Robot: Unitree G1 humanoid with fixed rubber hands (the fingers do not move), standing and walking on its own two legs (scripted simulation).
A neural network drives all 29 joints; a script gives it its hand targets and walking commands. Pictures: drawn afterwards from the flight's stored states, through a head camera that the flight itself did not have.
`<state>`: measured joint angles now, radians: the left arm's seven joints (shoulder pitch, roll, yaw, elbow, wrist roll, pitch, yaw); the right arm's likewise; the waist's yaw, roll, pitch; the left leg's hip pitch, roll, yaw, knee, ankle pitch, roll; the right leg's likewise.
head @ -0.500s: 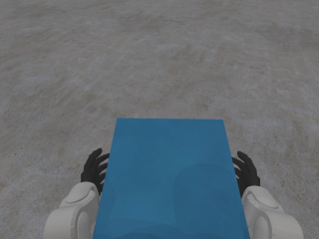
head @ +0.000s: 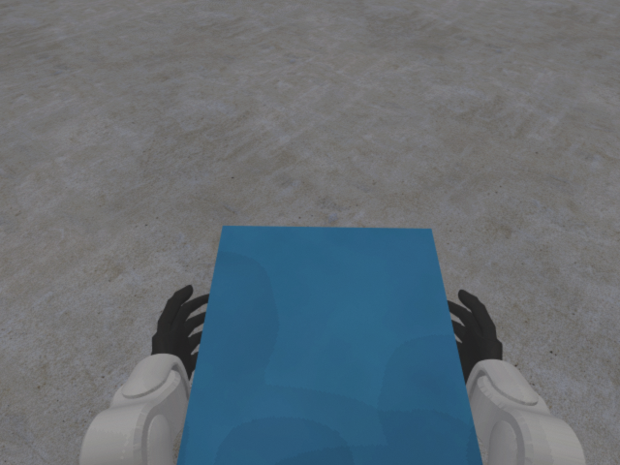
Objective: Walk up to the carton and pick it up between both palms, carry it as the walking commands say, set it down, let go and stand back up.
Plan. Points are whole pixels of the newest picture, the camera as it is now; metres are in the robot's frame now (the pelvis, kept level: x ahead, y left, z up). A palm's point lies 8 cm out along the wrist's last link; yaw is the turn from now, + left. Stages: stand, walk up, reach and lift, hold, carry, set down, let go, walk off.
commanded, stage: carry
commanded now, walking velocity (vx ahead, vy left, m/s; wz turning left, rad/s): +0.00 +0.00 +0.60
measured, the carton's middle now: (323, 369) +0.24 +0.00 +0.02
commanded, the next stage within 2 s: none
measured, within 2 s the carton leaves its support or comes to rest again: neither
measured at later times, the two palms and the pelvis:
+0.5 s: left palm out of the picture +0.10 +0.27 +0.09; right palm (356, 357) +0.23 -0.03 +0.09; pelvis -0.04 +0.03 -0.01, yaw +21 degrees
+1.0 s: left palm out of the picture +0.02 +0.30 +0.10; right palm (303, 382) +0.20 +0.02 +0.09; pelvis -0.07 +0.04 +0.00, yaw +33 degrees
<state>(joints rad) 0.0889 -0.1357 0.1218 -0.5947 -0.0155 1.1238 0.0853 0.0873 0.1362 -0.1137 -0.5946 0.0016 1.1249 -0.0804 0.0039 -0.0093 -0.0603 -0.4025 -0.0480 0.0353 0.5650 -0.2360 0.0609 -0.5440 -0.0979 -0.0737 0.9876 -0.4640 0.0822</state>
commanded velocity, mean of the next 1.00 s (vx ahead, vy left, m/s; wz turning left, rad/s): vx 0.00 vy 0.00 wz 0.47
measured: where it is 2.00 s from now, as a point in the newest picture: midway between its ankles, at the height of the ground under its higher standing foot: outside the picture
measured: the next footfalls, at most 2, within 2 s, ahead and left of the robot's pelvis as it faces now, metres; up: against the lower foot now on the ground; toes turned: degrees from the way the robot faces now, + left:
right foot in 0.10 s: +0.06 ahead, -0.11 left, +0.00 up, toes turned -3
left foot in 0.48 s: -0.05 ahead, +0.15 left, +0.00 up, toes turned +28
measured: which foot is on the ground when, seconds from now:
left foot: down 0.00-0.12, up 0.14-0.46, down 0.48-0.94, up 0.96-1.00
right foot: up 0.00-0.08, down 0.10-0.48, up 0.50-0.90, down 0.92-1.00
